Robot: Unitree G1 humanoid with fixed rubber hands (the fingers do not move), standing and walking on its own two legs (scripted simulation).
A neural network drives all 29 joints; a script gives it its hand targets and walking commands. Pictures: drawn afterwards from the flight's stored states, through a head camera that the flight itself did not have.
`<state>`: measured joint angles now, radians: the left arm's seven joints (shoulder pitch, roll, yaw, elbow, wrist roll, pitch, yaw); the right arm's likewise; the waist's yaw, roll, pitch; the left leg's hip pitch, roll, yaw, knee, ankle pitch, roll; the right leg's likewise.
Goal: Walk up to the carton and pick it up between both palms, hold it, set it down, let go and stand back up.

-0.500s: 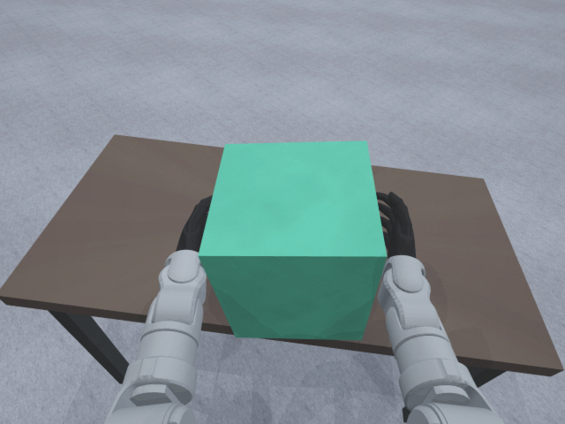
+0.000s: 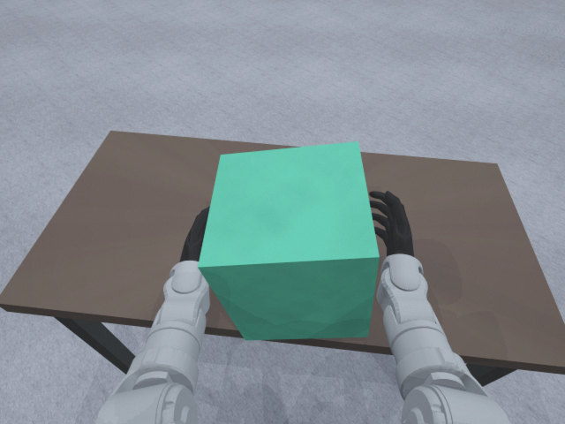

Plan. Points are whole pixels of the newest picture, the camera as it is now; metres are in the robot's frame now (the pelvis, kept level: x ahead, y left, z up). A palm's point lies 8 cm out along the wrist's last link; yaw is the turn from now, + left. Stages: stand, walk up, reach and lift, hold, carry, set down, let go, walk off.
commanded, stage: set down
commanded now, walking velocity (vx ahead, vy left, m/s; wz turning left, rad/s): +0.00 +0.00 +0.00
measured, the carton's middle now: (297, 249) +0.40 -0.03 +0.00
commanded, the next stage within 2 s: none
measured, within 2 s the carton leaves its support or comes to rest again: rests again in 1.16 s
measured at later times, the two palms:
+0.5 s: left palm (197, 255) +0.38 +0.13 +0.02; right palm (398, 249) +0.37 -0.17 +0.05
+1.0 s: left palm (200, 256) +0.38 +0.12 +0.02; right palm (401, 252) +0.36 -0.17 +0.04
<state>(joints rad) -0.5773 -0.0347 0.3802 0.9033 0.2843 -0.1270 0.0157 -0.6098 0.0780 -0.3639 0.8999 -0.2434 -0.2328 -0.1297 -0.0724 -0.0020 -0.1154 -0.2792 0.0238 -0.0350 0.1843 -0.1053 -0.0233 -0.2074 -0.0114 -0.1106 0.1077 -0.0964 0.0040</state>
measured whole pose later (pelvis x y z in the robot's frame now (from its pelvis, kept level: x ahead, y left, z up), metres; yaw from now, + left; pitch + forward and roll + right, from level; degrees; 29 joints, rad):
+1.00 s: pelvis -0.02 +0.00 +0.00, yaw +0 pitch +14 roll +0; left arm -0.67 -0.09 0.55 0.89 0.44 -0.16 -0.04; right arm -0.65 0.17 -0.61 0.78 -0.51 -0.24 -0.06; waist -0.06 -0.01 -0.09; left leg -0.34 0.03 -0.03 0.15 -0.05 -0.03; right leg -0.29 -0.01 -0.11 0.11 -0.06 0.00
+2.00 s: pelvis -0.03 +0.02 -0.02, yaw -6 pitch +16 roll -2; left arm -0.74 0.25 -0.09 1.08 -0.27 -0.11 0.10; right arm -0.79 -0.24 0.04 1.15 0.33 -0.15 -0.09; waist -0.02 0.00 -0.24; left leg -0.54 0.06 0.04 0.50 -0.24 -0.01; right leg -0.48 0.01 -0.02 0.38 -0.17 0.02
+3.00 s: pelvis -0.04 +0.01 +0.00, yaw -5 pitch +7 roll -1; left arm -0.54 0.33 0.00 0.58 -0.24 0.30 0.03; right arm -0.63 -0.30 -0.04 0.73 0.31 0.26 -0.08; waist -0.02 -0.02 -0.14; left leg -0.30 0.05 0.03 0.33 -0.15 -0.02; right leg -0.24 0.01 -0.04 0.22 -0.10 0.00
